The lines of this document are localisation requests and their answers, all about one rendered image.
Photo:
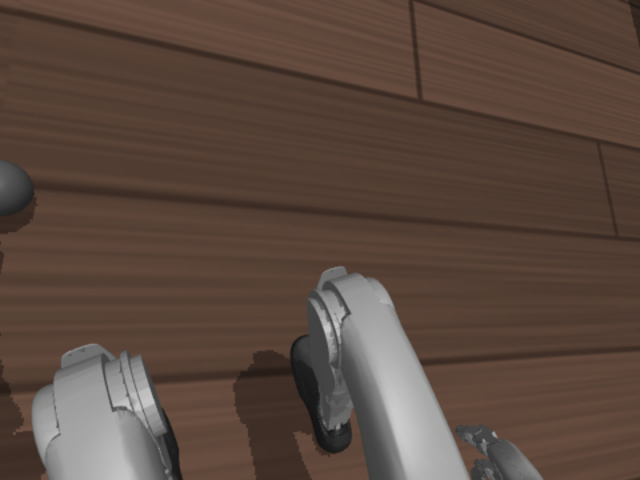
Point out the right robot hand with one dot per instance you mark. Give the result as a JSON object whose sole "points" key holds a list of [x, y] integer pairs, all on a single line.
{"points": [[506, 461]]}

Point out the right robot foot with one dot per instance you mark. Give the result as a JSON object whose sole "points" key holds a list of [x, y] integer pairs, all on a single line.
{"points": [[333, 441]]}

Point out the left robot foot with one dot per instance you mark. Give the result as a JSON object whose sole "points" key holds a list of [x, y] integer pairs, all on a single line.
{"points": [[173, 449]]}

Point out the ball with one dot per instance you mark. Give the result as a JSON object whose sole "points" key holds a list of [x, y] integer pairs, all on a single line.
{"points": [[16, 188]]}

